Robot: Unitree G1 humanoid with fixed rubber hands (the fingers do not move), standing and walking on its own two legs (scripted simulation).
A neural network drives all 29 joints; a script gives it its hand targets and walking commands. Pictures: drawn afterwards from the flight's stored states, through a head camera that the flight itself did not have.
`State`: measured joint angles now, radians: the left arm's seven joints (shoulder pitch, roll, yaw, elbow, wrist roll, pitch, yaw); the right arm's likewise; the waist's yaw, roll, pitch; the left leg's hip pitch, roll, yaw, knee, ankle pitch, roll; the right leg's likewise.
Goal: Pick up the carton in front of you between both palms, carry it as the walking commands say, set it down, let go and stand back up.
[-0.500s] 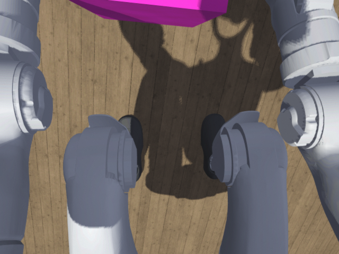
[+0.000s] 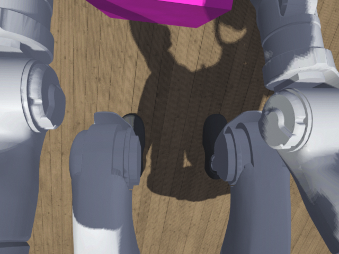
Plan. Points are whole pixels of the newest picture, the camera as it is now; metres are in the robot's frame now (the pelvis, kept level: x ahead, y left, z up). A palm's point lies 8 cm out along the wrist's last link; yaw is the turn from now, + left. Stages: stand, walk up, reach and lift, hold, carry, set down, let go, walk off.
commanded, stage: reach and lift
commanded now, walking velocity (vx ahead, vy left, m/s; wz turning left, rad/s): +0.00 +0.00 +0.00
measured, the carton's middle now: out of the picture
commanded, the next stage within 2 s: none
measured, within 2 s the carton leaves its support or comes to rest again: leaves its support in 0.18 s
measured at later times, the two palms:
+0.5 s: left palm out of the picture +0.53 +0.21 +0.00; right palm out of the picture +0.54 -0.09 +0.00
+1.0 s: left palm out of the picture +0.49 +0.19 +0.13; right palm out of the picture +0.51 -0.11 +0.13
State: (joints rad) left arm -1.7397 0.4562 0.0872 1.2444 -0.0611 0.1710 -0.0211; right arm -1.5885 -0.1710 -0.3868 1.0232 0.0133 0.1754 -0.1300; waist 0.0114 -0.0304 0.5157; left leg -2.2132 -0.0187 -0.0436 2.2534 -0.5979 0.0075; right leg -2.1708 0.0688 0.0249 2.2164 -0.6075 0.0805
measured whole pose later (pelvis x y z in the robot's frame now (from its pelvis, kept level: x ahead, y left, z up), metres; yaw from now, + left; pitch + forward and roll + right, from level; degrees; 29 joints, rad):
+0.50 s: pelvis +0.00 -0.01 +0.06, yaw +2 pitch +40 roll -3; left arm -1.33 0.19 0.34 0.91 0.16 0.39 0.03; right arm -1.23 -0.01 -0.55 0.78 -0.15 0.34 -0.14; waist 0.02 -0.06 0.01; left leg -2.16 -0.06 -0.07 2.00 -0.54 -0.03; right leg -2.11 0.07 0.03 1.99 -0.58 0.06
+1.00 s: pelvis +0.02 -0.02 +0.18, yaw +4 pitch +41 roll -1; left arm -1.00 0.04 0.40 0.63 0.21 0.45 0.00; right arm -0.95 0.09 -0.49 0.55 -0.20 0.43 -0.10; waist 0.01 -0.04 -0.17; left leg -1.84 -0.04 -0.06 1.61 -0.48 -0.03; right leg -1.82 0.06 0.05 1.61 -0.51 0.04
